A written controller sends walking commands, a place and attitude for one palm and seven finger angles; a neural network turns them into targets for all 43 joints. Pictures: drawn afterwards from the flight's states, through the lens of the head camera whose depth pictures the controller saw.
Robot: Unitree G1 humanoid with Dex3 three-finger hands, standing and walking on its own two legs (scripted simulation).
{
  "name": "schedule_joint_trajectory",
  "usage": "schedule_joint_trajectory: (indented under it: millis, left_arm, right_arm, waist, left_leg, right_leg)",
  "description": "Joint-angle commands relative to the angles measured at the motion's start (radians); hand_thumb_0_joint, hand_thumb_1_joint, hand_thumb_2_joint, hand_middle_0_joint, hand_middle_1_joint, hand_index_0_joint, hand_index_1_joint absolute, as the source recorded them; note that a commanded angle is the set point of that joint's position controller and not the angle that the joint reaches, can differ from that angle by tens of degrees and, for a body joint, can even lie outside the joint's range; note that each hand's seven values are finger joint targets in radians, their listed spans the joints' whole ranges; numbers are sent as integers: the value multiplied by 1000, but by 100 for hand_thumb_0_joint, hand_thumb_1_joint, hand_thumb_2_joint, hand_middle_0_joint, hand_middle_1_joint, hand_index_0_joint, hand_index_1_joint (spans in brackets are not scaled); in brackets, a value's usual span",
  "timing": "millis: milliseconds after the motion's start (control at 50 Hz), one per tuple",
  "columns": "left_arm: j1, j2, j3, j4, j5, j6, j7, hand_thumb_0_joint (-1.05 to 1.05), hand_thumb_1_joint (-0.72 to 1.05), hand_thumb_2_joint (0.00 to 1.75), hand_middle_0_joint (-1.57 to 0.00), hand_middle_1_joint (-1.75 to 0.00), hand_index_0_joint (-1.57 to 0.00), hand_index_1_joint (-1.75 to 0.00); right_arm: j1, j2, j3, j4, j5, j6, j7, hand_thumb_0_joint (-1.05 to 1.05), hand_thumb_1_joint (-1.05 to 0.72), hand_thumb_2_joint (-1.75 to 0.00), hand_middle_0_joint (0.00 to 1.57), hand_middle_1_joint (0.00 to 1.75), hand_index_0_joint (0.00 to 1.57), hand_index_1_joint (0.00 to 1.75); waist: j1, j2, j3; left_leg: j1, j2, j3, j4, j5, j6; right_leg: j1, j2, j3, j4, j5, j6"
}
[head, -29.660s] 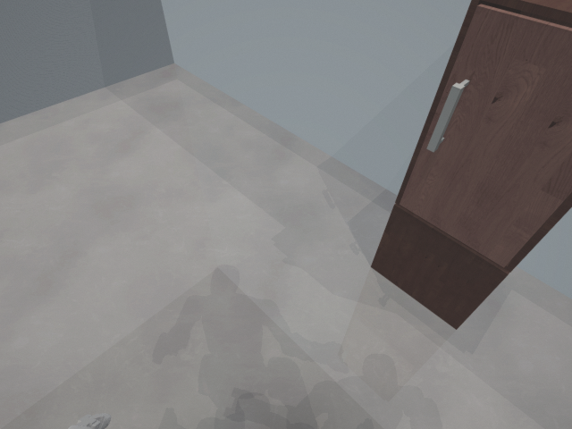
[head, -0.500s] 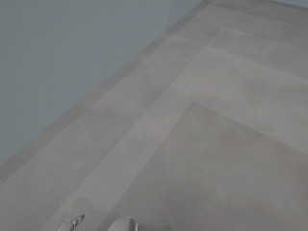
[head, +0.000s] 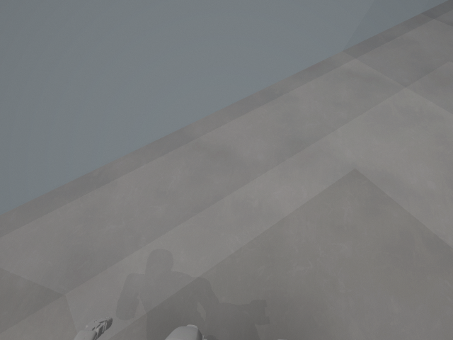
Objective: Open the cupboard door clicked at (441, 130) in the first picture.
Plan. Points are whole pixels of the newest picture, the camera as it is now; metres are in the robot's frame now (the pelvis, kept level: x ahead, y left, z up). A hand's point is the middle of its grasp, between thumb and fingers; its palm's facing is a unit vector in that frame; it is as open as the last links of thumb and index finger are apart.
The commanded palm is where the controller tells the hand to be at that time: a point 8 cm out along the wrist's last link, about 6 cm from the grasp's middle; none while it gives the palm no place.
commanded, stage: turn to face it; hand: left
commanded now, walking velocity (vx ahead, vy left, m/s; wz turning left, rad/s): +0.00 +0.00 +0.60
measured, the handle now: out of the picture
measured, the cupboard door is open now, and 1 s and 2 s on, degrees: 47 47 47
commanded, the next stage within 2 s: none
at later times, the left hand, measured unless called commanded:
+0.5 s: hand out of the picture +0.04 +0.22 -0.15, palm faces +0.34 -0.91 -0.25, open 7.4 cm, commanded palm none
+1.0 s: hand out of the picture -0.02 +0.18 -0.18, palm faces +0.61 -0.76 -0.23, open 7.4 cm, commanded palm none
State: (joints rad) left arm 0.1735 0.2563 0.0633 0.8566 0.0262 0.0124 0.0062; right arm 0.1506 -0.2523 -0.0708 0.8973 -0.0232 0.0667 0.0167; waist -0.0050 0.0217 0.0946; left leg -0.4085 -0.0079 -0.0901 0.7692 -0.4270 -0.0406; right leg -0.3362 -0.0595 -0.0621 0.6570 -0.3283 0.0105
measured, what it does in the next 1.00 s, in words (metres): steps on the spot, turning left: left foot, then right foot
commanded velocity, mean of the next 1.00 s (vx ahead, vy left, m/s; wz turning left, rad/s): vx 0.00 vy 0.00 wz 0.60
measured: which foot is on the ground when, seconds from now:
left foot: up 0.00-0.28, down 0.30-0.62, up 0.64-0.90, down 0.92-1.00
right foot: down 0.00-0.30, up 0.32-0.60, down 0.62-0.92, up 0.94-1.00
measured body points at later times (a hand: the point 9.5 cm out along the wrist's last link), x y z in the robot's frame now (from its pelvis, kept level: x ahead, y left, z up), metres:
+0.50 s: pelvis +0.03 -0.01 +0.01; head +0.08 +0.02 +0.46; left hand +0.02 +0.27 -0.13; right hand +0.19 -0.22 -0.12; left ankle -0.01 +0.11 -0.72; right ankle +0.06 -0.16 -0.67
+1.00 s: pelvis +0.05 -0.02 +0.00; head +0.09 +0.03 +0.44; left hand -0.05 +0.22 -0.16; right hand +0.30 -0.17 -0.12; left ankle -0.01 +0.07 -0.72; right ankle +0.10 -0.16 -0.67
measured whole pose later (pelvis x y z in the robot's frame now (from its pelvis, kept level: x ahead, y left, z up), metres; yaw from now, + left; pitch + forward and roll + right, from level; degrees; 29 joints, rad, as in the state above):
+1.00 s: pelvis +0.05 -0.02 +0.00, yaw +38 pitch +1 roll +0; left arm 0.19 0.25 0.06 0.90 0.02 0.06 0.01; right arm 0.13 -0.23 -0.05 0.88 -0.03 0.02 0.02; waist -0.01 -0.06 0.11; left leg -0.34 0.00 0.03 0.66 -0.33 0.03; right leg -0.42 -0.12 -0.08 1.02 -0.55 0.08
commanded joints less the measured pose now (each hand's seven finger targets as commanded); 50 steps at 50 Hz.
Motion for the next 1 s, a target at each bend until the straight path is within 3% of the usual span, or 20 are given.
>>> schedule_joint_trajectory:
  millis: [0,60,160,220,240,280,300,400,540,560,600,620,700,780,840,860,880,900,920,980]
  left_arm:
    - [26,157,31,-70,-2,-16,25,0,90,90,-20,-30,-20,-30]
    - [9,119,22,-73,1,-22,27,0,90,90,-20,-30,-20,-30]
    - [121,172,41,-22,3,-26,24,0,90,90,-20,-30,-20,-30]
    - [100,176,48,-14,-4,-24,20,0,90,90,-20,-30,-20,-30]
    - [79,172,50,-23,-13,-21,16,0,90,90,-20,-30,-20,-30]
    - [6,68,18,-104,-19,-8,7,0,90,90,-20,-30,-20,-30]
    - [-53,99,21,-120,-7,7,14,0,90,90,-20,-30,-20,-30]
    - [-18,72,27,-53,-14,21,3,0,90,90,-20,-30,-20,-30]
    - [58,70,28,-46,-18,5,1,0,90,90,-20,-30,-20,-30]
    - [100,99,36,-38,-15,-4,6,0,90,90,-20,-30,-20,-30]
    - [136,248,59,-43,7,-17,20,0,90,90,-20,-30,-20,-30]
    - [102,220,52,-56,1,-16,27,0,90,90,-20,-30,-20,-30]
    - [-11,128,25,-76,0,-17,27,0,90,90,-20,-30,-20,-30]
    - [64,175,41,-43,4,-19,26,0,90,90,-20,-30,-20,-30]
    - [69,184,48,-29,-5,-15,18,0,90,90,-20,-30,-20,-30]
    - [54,171,49,-39,-14,-11,14,0,90,90,-20,-30,-20,-30]
    - [61,103,39,-74,-21,-3,7,0,90,90,-20,-30,-20,-30]
    - [-9,75,17,-114,-15,3,8,0,90,90,-20,-30,-20,-30]
    - [-67,95,18,-129,-8,12,15,0,90,90,-20,-30,-20,-30]
    - [-53,80,26,-72,-13,16,9,0,90,90,-20,-30,-20,-30]
  right_arm:
    - [-72,-101,-41,-100,4,-13,5,0,-90,-90,20,30,20,30]
    - [-58,-54,-23,-82,9,-10,16,0,-90,-90,20,30,20,30]
    - [-115,-21,-1,-94,16,-26,18,0,-90,-90,20,30,20,30]
    - [-51,-46,-4,-83,15,-36,13,0,-90,-90,20,30,20,30]
    - [15,-82,-14,-68,10,-42,12,0,-90,-90,20,30,20,30]
    - [153,-274,-61,-45,0,-45,-4,0,-90,-90,20,30,20,30]
    - [190,-268,-61,-25,0,-42,-14,0,-90,-90,20,30,20,30]
    - [18,-183,-36,-62,-2,-54,-34,0,-90,-90,20,30,20,30]
    - [-36,-197,-52,-74,-1,-36,-26,0,-90,-90,20,30,20,30]
    - [-51,-172,-52,-84,7,-35,-23,0,-90,-90,20,30,20,30]
    - [-48,-80,-36,-125,15,-36,-9,0,-90,-90,20,30,20,30]
    - [-44,-99,-43,-123,8,-26,-7,0,-90,-90,20,30,20,30]
    - [-35,-63,-27,-74,10,-11,11,0,-90,-90,20,30,20,30]
    - [-81,-28,-7,-85,17,-24,19,0,-90,-90,20,30,20,30]
    - [-20,-55,-10,-74,13,-35,16,0,-90,-90,20,30,20,30]
    - [45,-100,-21,-61,10,-42,14,0,-90,-90,20,30,20,30]
    - [110,-220,-51,-55,-2,-52,7,0,-90,-90,20,30,20,30]
    - [185,-283,-65,-38,0,-45,-4,0,-90,-90,20,30,20,30]
    - [203,-267,-60,-32,-2,-47,-13,0,-90,-90,20,30,20,30]
    - [58,-195,-41,-61,-4,-53,-34,0,-90,-90,20,30,20,30]
  waist:
    - [7,-281,-52]
    - [-6,-227,-88]
    - [57,-222,-153]
    - [23,-213,-188]
    - [-21,-149,-209]
    - [-99,303,-229]
    - [-111,147,-223]
    - [-11,150,-143]
    - [28,153,-145]
    - [53,87,-147]
    - [77,-352,-143]
    - [57,-273,-125]
    - [-7,-267,-94]
    - [40,-219,-125]
    - [8,-194,-153]
    - [-34,-103,-185]
    - [-64,202,-230]
    - [-101,275,-232]
    - [-108,151,-212]
    - [-37,188,-142]
  left_leg:
    - [-201,35,33,517,-60,3]
    - [-128,44,112,334,-31,-24]
    - [-56,17,197,2,-39,-17]
    - [85,11,210,-232,103,2]
    - [234,26,191,-341,258,22]
    - [487,455,-333,-385,941,285]
    - [454,449,-313,-362,852,313]
    - [266,250,-125,-380,678,199]
    - [91,182,-178,-321,461,154]
    - [10,138,-160,-258,362,115]
    - [-202,-62,69,206,-208,0]
    - [-168,-6,21,367,-186,11]
    - [-125,43,97,365,-51,-21]
    - [-37,22,180,32,-45,-18]
    - [112,2,202,-222,124,1]
    - [261,37,151,-339,284,23]
    - [442,302,-208,-373,616,148]
    - [449,447,-359,-384,855,283]
    - [405,427,-341,-368,743,296]
    - [260,288,-200,-384,675,223]
  right_leg:
    - [80,-322,280,-387,125,-139]
    - [157,-257,59,-306,450,-114]
    - [349,-296,12,-205,730,-122]
    - [327,-286,-50,-90,722,-73]
    - [220,-276,-91,10,635,-30]
    - [-263,-67,-80,407,-352,88]
    - [-295,-66,24,498,-326,75]
    - [-190,-39,55,415,-117,78]
    - [129,50,-2,-58,9,57]
    - [245,19,20,-200,95,50]
    - [292,-433,440,-410,186,-133]
    - [188,-439,389,-392,182,-177]
    - [164,-267,74,-302,452,-124]
    - [276,-289,21,-219,609,-118]
    - [242,-274,-40,-99,570,-61]
    - [141,-258,-77,29,481,-14]
    - [-136,-121,-121,260,-7,67]
    - [-260,-59,-32,421,-368,80]
    - [-280,-62,33,500,-322,72]
    - [-240,-58,76,503,-156,74]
